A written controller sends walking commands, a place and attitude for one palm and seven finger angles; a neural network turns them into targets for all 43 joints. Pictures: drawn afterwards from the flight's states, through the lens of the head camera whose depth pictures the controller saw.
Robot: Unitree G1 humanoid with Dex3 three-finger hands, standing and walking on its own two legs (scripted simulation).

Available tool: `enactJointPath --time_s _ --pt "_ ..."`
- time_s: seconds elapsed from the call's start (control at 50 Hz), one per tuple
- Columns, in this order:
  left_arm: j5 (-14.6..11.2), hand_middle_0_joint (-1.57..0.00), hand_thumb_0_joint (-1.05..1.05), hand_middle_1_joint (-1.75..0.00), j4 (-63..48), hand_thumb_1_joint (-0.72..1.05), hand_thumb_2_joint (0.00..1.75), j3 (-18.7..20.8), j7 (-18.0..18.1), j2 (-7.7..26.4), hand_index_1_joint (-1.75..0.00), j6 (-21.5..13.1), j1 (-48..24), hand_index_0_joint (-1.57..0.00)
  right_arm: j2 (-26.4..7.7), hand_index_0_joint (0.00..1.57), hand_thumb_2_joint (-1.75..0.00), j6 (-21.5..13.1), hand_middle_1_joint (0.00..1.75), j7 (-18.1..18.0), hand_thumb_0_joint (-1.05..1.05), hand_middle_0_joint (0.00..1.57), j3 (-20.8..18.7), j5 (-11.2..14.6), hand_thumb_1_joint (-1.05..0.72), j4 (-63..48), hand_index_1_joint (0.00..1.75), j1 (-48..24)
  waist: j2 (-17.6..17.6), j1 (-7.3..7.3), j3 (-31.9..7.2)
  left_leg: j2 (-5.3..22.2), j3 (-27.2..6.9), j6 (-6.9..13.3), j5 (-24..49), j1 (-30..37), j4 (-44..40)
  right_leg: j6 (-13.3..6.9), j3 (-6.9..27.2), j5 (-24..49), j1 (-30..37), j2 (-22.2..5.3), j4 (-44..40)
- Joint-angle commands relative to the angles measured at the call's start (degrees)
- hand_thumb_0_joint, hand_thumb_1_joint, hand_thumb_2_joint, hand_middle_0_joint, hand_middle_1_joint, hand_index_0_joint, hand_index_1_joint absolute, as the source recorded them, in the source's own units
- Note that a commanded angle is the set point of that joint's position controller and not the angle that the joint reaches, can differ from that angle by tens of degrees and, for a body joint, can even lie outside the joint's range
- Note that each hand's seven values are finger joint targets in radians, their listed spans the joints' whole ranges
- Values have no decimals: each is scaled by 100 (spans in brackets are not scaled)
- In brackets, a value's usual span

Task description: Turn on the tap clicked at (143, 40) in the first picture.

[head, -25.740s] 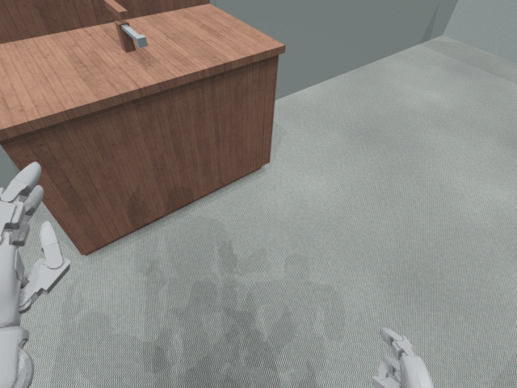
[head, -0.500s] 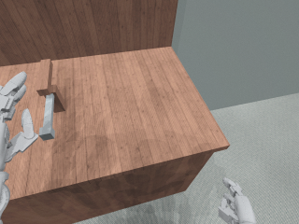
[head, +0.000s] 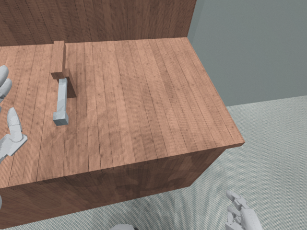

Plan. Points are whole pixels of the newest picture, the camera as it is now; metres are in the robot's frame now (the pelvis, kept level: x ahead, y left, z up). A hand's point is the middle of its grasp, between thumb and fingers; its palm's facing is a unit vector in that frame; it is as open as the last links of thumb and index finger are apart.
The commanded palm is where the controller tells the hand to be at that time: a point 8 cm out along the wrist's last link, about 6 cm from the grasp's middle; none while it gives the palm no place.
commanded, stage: come to a stop and stand still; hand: left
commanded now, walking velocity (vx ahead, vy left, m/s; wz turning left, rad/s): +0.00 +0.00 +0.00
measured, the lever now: (61, 118) +0.34 +0.28 +0.05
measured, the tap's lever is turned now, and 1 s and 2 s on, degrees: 0 0 0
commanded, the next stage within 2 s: look again from close up in 0.52 s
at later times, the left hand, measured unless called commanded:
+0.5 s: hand (33, 156) +0.20 +0.23 +0.17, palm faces +0.33 -0.88 -0.36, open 7.4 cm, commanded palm +0.14 +0.27 +0.18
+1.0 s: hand (29, 151) +0.20 +0.23 +0.18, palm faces +0.34 -0.83 -0.44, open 7.4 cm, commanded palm +0.13 +0.26 +0.18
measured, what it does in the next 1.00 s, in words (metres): stands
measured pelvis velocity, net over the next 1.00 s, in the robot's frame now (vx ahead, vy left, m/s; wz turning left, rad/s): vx -0.02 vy -0.02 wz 0.03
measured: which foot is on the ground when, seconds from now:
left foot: down 0.00-1.00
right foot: down 0.00-1.00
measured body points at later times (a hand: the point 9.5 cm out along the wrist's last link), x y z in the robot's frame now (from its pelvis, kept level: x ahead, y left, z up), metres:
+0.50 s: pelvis -0.02 -0.01 +0.00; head +0.02 +0.01 +0.45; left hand +0.18 +0.28 +0.18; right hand +0.17 -0.24 -0.07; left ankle +0.04 +0.07 -0.73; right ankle +0.02 -0.14 -0.73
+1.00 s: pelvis -0.02 -0.02 +0.00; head +0.01 +0.00 +0.45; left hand +0.18 +0.28 +0.20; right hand +0.17 -0.24 -0.06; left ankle +0.04 +0.06 -0.73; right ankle +0.02 -0.14 -0.73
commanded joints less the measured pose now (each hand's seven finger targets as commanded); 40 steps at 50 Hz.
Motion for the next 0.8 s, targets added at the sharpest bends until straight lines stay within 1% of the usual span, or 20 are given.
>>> enactJointPath --time_s 0.0,0.04,0.06,0.12,0.14,0.16,0.2,0.3,0.34,0.36,0.44,0.46,0.54,0.56,0.64,0.66,0.72,0.74,0.76,0.78 --pt "-36 -20 0 -30 -1257 90 90 427 -13 782 -30 -415 -54 -20 -749 20 -90 -311 30 -6 0 20 -368 53 -90 -819 30 -275 790 -39 -1274 1080 -943 -603 751 479 -997 -192 209 85 378 -306 -91" --pt "-64 -20 0 -30 -906 90 90 621 -9 847 -30 -332 53 -20 -765 20 -90 -265 30 -38 0 20 -392 120 -90 -856 30 -449 673 -50 -1231 1039 -944 -648 549 502 -1107 -198 316 207 366 -294 -133" --pt "-80 -20 0 -30 -808 90 90 494 -50 671 -30 -355 -12 -20 -692 20 -90 -208 30 -64 0 20 -373 77 -90 -860 30 -316 548 -54 -1179 1069 -922 -668 407 341 -1154 -166 214 211 424 -317 -198" --pt "-146 -20 0 -30 -664 90 90 557 -119 778 -30 -346 -193 -20 -649 20 -90 -173 30 -109 0 20 -362 119 -90 -951 30 -441 544 -89 -1014 1030 -998 -616 -322 176 -1243 -159 304 -65 333 -366 -383" --pt "-119 -20 0 -30 -675 90 90 643 -108 863 -30 -319 -231 -20 -686 20 -90 -165 30 -129 0 20 -360 148 -90 -974 30 -592 755 -74 -1083 1022 -993 -591 -376 273 -1302 -169 366 -59 363 -320 -351" --pt "-128 -20 0 -30 -691 90 90 451 -149 657 -30 -343 -263 -20 -611 20 -90 -145 30 -136 0 20 -333 115 -90 -972 30 -454 686 -78 -1120 1043 -1004 -567 -539 148 -1323 -146 273 -4 482 -324 -385" --pt "-159 -20 0 -30 -804 90 90 397 -170 683 -30 -333 -322 -20 -604 20 -90 -194 30 -138 0 20 -327 145 -90 -1015 30 -482 676 -87 -1098 959 -963 -512 -601 177 -1215 -160 368 -56 443 -377 -519" --pt "-160 -20 0 -30 -1135 90 90 256 -174 646 -30 -322 -351 -20 -595 20 -90 -298 30 -124 0 20 -299 158 -90 -1024 30 -491 755 -100 -1143 856 -958 -455 -513 255 -1046 -194 464 -68 433 -394 -699" --pt "-146 -20 0 -30 -1180 90 90 468 -141 888 -30 -278 -266 -20 -641 20 -90 -321 30 -130 0 20 -306 179 -90 -1000 30 -586 777 -101 -1266 825 -963 -469 -261 438 -963 -213 516 -11 424 -400 -736" --pt "-166 -20 0 -30 -1175 90 90 262 -161 644 -30 -296 -277 -20 -582 20 -90 -301 30 -131 0 20 -279 146 -90 -964 30 -498 834 -116 -1220 860 -972 -464 -288 350 -1015 -197 428 5 457 -386 -718" --pt "-198 -20 0 -30 -1041 90 90 585 -114 936 -30 -232 -75 -20 -619 20 -90 -325 30 -174 0 20 -317 189 -90 -979 30 -576 780 -109 -1217 786 -978 -471 -91 421 -907 -217 497 25 419 -437 -820" --pt "-214 -20 0 -30 -1075 90 90 389 -145 695 -30 -265 -61 -20 -571 20 -90 -311 30 -181 0 20 -314 161 -90 -935 30 -487 772 -119 -1263 814 -926 -449 -36 405 -900 -204 416 115 494 -431 -808" --pt "-255 -20 0 -30 -1009 90 90 550 -133 845 -30 -224 141 -20 -611 20 -90 -340 30 -201 0 20 -350 221 -90 -976 30 -619 749 -108 -1253 763 -936 -450 172 563 -860 -216 490 176 441 -461 -882" --pt "-277 -20 0 -30 -1014 90 90 353 -164 625 -30 -246 151 -20 -580 20 -90 -321 30 -200 0 20 -337 189 -90 -953 30 -504 608 -112 -1252 791 -924 -438 164 517 -891 -193 397 186 487 -441 -881" --pt "-277 -20 0 -30 -1000 90 90 505 -139 807 -30 -208 238 -20 -610 20 -90 -357 30 -226 0 20 -365 240 -90 -975 30 -637 690 -109 -1236 759 -936 -432 235 596 -891 -196 473 194 459 -463 -927" --pt "-290 -20 0 -30 -985 90 90 321 -161 611 -30 -230 218 -20 -576 20 -90 -336 30 -223 0 20 -352 210 -90 -953 30 -534 602 -117 -1224 794 -916 -419 181 545 -921 -175 392 161 481 -448 -931" --pt "-303 -20 0 -30 -1002 90 90 353 -154 665 -30 -213 152 -20 -582 20 -90 -353 30 -248 0 20 -365 223 -90 -972 30 -557 599 -126 -1122 768 -943 -406 78 483 -893 -180 482 90 425 -478 -1003" --pt "-271 -20 0 -30 -998 90 90 536 -120 868 -30 -184 159 -20 -598 20 -90 -348 30 -252 0 20 -370 238 -90 -964 30 -660 643 -113 -1179 759 -953 -413 136 571 -903 -185 482 129 444 -460 -994" --pt "-293 -20 0 -30 -975 90 90 355 -145 660 -30 -198 134 -20 -566 20 -90 -325 30 -260 0 20 -348 197 -90 -938 30 -565 578 -122 -1199 770 -910 -389 122 500 -909 -171 418 165 515 -454 -997" --pt "-305 -20 0 -30 -977 90 90 388 -148 715 -30 -183 95 -20 -561 20 -90 -332 30 -265 0 20 -363 223 -90 -973 30 -602 528 -120 -1158 752 -923 -383 141 507 -881 -176 482 198 478 -468 -1025"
